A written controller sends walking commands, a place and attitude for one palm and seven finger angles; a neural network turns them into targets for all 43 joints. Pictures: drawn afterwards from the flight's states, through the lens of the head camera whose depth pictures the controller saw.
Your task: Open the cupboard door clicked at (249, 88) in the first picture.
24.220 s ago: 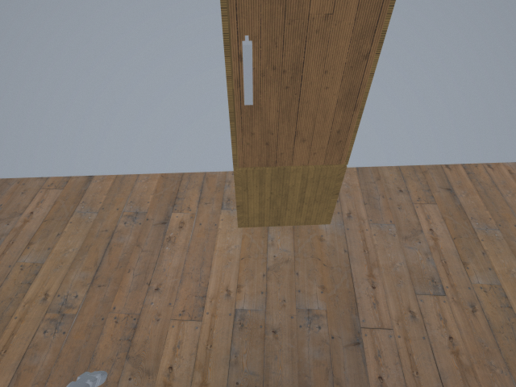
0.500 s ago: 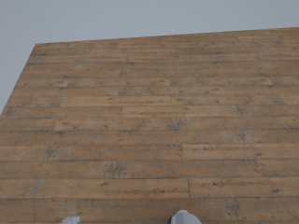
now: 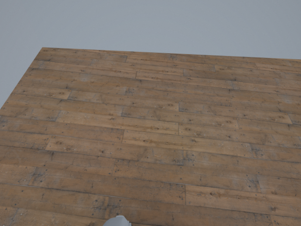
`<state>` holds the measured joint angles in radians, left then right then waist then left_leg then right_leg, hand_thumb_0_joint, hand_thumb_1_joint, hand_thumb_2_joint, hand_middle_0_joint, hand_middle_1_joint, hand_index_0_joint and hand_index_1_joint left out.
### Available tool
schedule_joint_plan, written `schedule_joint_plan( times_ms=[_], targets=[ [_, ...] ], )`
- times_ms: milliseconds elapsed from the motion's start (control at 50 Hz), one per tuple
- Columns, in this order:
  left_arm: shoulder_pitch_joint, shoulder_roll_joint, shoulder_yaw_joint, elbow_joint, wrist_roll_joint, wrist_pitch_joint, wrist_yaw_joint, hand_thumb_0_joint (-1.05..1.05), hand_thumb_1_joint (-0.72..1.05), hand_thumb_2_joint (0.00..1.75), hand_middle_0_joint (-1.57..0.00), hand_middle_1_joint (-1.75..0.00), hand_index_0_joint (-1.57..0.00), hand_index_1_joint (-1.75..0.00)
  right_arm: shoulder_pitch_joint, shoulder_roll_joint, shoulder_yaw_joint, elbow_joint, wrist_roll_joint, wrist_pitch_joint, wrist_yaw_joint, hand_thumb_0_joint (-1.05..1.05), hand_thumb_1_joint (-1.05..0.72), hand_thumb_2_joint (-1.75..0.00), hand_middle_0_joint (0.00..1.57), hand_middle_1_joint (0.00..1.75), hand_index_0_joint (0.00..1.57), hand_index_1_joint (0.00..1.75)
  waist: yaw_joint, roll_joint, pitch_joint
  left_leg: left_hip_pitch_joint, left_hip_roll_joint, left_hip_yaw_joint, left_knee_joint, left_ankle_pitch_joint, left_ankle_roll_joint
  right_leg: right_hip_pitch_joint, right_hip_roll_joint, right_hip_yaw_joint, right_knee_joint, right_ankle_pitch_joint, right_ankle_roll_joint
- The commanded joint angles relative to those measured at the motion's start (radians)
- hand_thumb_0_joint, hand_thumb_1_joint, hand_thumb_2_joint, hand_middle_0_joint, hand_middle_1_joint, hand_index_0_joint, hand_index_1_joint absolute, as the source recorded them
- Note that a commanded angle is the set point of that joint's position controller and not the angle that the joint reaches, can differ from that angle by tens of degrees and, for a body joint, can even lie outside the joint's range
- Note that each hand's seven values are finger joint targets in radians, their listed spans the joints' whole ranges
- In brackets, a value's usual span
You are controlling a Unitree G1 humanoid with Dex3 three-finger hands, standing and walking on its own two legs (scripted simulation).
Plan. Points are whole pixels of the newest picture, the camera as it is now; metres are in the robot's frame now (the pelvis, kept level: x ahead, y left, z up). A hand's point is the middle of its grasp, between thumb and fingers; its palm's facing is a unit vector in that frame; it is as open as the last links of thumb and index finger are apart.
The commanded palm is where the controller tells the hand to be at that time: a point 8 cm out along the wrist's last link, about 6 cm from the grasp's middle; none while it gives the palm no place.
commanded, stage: turn to face it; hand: left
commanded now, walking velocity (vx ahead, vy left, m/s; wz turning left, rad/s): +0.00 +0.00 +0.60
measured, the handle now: out of the picture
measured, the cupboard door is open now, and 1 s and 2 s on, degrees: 42 42 42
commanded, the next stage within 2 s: none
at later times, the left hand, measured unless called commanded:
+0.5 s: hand out of the picture +0.09 +0.14 -0.13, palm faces +0.30 -0.92 -0.27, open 7.4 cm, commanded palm none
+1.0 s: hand out of the picture +0.07 +0.16 -0.14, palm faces +0.56 -0.77 -0.30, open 7.4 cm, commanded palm none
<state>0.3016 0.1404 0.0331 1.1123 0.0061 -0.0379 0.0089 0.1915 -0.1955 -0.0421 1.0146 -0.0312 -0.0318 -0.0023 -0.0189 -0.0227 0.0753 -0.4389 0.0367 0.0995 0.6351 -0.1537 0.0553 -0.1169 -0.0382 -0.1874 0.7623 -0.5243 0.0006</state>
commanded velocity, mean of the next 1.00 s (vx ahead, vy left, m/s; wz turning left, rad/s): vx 0.00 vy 0.00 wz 0.60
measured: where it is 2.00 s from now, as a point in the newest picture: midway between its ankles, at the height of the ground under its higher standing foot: outside the picture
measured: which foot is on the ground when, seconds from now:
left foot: down 0.00-0.32, up 0.34-0.66, down 0.68-1.00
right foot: up 0.00-0.30, down 0.32-0.68, up 0.70-1.00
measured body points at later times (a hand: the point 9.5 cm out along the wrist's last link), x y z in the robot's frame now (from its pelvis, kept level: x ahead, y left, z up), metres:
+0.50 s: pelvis +0.07 -0.07 +0.02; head +0.12 -0.07 +0.47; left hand +0.08 +0.19 -0.11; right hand +0.24 -0.29 -0.13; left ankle +0.04 +0.07 -0.64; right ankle +0.08 -0.17 -0.72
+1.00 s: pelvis +0.11 -0.08 +0.01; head +0.17 -0.06 +0.46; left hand +0.04 +0.20 -0.11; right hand +0.33 -0.23 -0.14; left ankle +0.05 +0.06 -0.72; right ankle +0.19 -0.17 -0.71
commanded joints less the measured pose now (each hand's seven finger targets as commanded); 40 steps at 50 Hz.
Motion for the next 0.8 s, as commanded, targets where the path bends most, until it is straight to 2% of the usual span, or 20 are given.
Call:
schedule_joint_plan(
  times_ms=[0,40,80,180,240,260,280,300,320,360,400,460,560,600,620,640,660,680,720,780],
  targets=[
    [-0.040,0.103,0.039,-0.145,0.003,0.006,0.021,0.00,0.90,0.90,-0.20,-0.30,-0.20,-0.30,0.189,-0.209,-0.046,-0.026,0.005,0.015,-0.029,0.00,-0.90,-0.90,0.20,0.30,0.20,0.30,-0.040,0.252,-0.176,0.290,0.349,-0.522,-0.289,0.334,0.190,-0.405,-0.026,0.198,0.539,-0.048,0.030],
    [-0.048,0.103,0.048,-0.148,0.011,0.023,0.010,0.00,0.90,0.90,-0.20,-0.30,-0.20,-0.30,0.073,-0.155,-0.033,-0.073,0.004,0.013,-0.028,0.00,-0.90,-0.90,0.20,0.30,0.20,0.30,0.006,0.170,-0.110,0.147,0.262,-0.401,-0.328,0.150,0.132,-0.383,-0.049,0.203,0.455,0.056,0.043],
    [-0.022,0.089,0.047,-0.149,0.011,0.037,0.005,0.00,0.90,0.90,-0.20,-0.30,-0.20,-0.30,0.027,-0.167,-0.037,-0.096,0.002,0.014,-0.023,0.00,-0.90,-0.90,0.20,0.30,0.20,0.30,0.026,0.143,-0.140,0.109,0.218,-0.331,-0.332,0.099,0.109,-0.329,-0.038,0.182,0.345,0.088,0.050],
    [-0.052,0.089,0.050,-0.205,0.013,0.048,0.007,0.00,0.90,0.90,-0.20,-0.30,-0.20,-0.30,-0.003,-0.200,-0.066,-0.132,-0.003,0.039,-0.010,0.00,-0.90,-0.90,0.20,0.30,0.20,0.30,0.016,0.144,-0.152,0.061,0.182,-0.372,-0.323,-0.076,0.106,-0.250,0.007,0.144,0.093,0.098,0.055],
    [0.012,0.108,0.059,-0.212,0.012,0.039,0.010,0.00,0.90,0.90,-0.20,-0.30,-0.20,-0.30,-0.048,-0.202,-0.081,-0.161,0.001,0.055,-0.004,0.00,-0.90,-0.90,0.20,0.30,0.20,0.30,0.051,0.129,-0.150,-0.021,0.139,-0.386,-0.257,-0.134,0.073,-0.082,0.035,0.120,-0.150,0.201,0.052],
    [0.051,0.147,0.066,-0.213,0.017,0.031,0.014,0.00,0.90,0.90,-0.20,-0.30,-0.20,-0.30,-0.067,-0.183,-0.081,-0.174,0.008,0.057,0.002,0.00,-0.90,-0.90,0.20,0.30,0.20,0.30,0.075,0.073,-0.155,-0.093,0.085,-0.338,-0.179,-0.162,0.031,0.020,-0.007,0.160,-0.293,0.239,0.042],
    [0.069,0.232,0.084,-0.224,0.032,0.022,0.022,0.00,0.90,0.90,-0.20,-0.30,-0.20,-0.30,-0.062,-0.114,-0.072,-0.193,0.017,0.059,0.008,0.00,-0.90,-0.90,0.20,0.30,0.20,0.30,0.089,-0.167,-0.149,-0.272,-0.040,-0.213,0.044,-0.288,-0.043,0.125,-0.234,0.406,-0.468,0.116,-0.029],
    [0.037,0.302,0.085,-0.247,0.032,0.026,0.024,0.00,0.90,0.90,-0.20,-0.30,-0.20,-0.30,-0.102,-0.096,-0.068,-0.216,0.012,0.052,0.014,0.00,-0.90,-0.90,0.20,0.30,0.20,0.30,0.102,-0.325,-0.112,-0.289,-0.100,-0.090,0.330,-0.442,-0.088,0.032,-0.461,0.599,-0.538,0.238,-0.134],
    [-0.012,0.273,0.078,-0.260,0.026,0.018,0.030,0.00,0.90,0.90,-0.20,-0.30,-0.20,-0.30,-0.100,-0.135,-0.073,-0.201,0.007,0.059,0.014,0.00,-0.90,-0.90,0.20,0.30,0.20,0.30,0.069,-0.264,-0.097,-0.252,-0.041,-0.149,0.507,-0.412,-0.084,-0.055,-0.457,0.558,-0.508,0.346,-0.166],
    [-0.110,0.213,0.062,-0.278,0.022,0.021,0.033,0.00,0.90,0.90,-0.20,-0.30,-0.20,-0.30,-0.064,-0.101,-0.067,-0.167,0.011,0.075,0.023,0.00,-0.90,-0.90,0.20,0.30,0.20,0.30,0.008,-0.142,-0.079,-0.228,0.000,-0.130,0.622,-0.296,-0.100,-0.064,-0.344,0.334,-0.420,0.550,-0.134],
    [-0.096,0.200,0.055,-0.279,0.024,0.012,0.031,0.00,0.90,0.90,-0.20,-0.30,-0.20,-0.30,-0.069,-0.080,-0.052,-0.163,0.012,0.075,0.031,0.00,-0.90,-0.90,0.20,0.30,0.20,0.30,0.008,-0.156,-0.090,-0.205,0.001,-0.087,0.533,-0.271,-0.115,0.008,-0.288,0.187,-0.363,0.779,-0.101],
    [-0.012,0.227,0.056,-0.248,0.024,0.012,0.028,0.00,0.90,0.90,-0.20,-0.30,-0.20,-0.30,-0.135,-0.069,-0.039,-0.175,0.018,0.079,0.036,0.00,-0.90,-0.90,0.20,0.30,0.20,0.30,0.050,-0.161,-0.086,-0.151,-0.016,-0.029,0.366,-0.274,-0.117,0.084,-0.284,0.121,-0.330,0.941,-0.082],
    [0.022,0.274,0.073,-0.237,0.028,0.017,0.024,0.00,0.90,0.90,-0.20,-0.30,-0.20,-0.30,-0.173,-0.079,-0.029,-0.197,0.022,0.071,0.038,0.00,-0.90,-0.90,0.20,0.30,0.20,0.30,0.073,-0.192,-0.113,-0.032,-0.030,0.024,0.117,-0.290,-0.096,0.132,-0.320,0.085,-0.269,1.009,-0.093],
    [-0.001,0.294,0.082,-0.243,0.023,0.016,0.020,0.00,0.90,0.90,-0.20,-0.30,-0.20,-0.30,-0.112,-0.106,-0.034,-0.191,0.019,0.064,0.033,0.00,-0.90,-0.90,0.20,0.30,0.20,0.30,0.033,-0.160,-0.148,0.081,-0.053,0.050,-0.026,-0.214,-0.081,0.110,-0.324,0.048,-0.181,1.032,-0.072],
    [-0.012,0.298,0.082,-0.245,0.016,0.015,0.016,0.00,0.90,0.90,-0.20,-0.30,-0.20,-0.30,-0.051,-0.130,-0.041,-0.179,0.014,0.059,0.030,0.00,-0.90,-0.90,0.20,0.30,0.20,0.30,-0.005,-0.129,-0.181,0.208,-0.059,0.054,-0.140,-0.101,-0.068,0.056,-0.309,0.006,-0.077,0.997,-0.038],
    [-0.033,0.280,0.078,-0.262,0.007,0.016,0.009,0.00,0.90,0.90,-0.20,-0.30,-0.20,-0.30,0.032,-0.199,-0.061,-0.159,0.007,0.052,0.027,0.00,-0.90,-0.90,0.20,0.30,0.20,0.30,-0.057,-0.014,-0.247,0.438,0.043,-0.047,-0.189,0.168,-0.021,-0.129,-0.272,-0.023,0.102,0.785,0.011],
    [-0.074,0.202,0.055,-0.309,0.002,0.019,-0.001,0.00,0.90,0.90,-0.20,-0.30,-0.20,-0.30,0.097,-0.318,-0.093,-0.157,0.003,0.050,0.021,0.00,-0.90,-0.90,0.20,0.30,0.20,0.30,-0.094,0.302,-0.266,0.613,0.348,-0.449,-0.206,0.603,0.137,-0.461,-0.111,-0.013,0.344,-0.023,0.081],
    [-0.128,0.203,0.051,-0.348,0.013,0.036,0.011,0.00,0.90,0.90,-0.20,-0.30,-0.20,-0.30,0.152,-0.336,-0.090,-0.134,0.013,0.061,0.017,0.00,-0.90,-0.90,0.20,0.30,0.20,0.30,-0.101,0.205,-0.249,0.544,0.417,-0.429,-0.194,0.699,0.210,-0.496,-0.094,0.118,0.419,-0.135,0.069],
    [-0.156,0.190,0.054,-0.316,0.014,0.052,0.020,0.00,0.90,0.90,-0.20,-0.30,-0.20,-0.30,0.061,-0.287,-0.081,-0.155,0.011,0.053,-0.008,0.00,-0.90,-0.90,0.20,0.30,0.20,0.30,-0.065,0.276,-0.175,0.400,0.321,-0.385,-0.230,0.524,0.169,-0.521,-0.100,0.192,0.448,-0.045,0.082],
    [-0.090,0.184,0.058,-0.267,0.015,0.064,0.002,0.00,0.90,0.90,-0.20,-0.30,-0.20,-0.30,-0.058,-0.238,-0.064,-0.187,0.008,0.046,-0.009,0.00,-0.90,-0.90,0.20,0.30,0.20,0.30,0.011,0.184,-0.131,0.269,0.211,-0.276,-0.267,0.299,0.108,-0.438,-0.072,0.185,0.370,0.088,0.085]
  ],
)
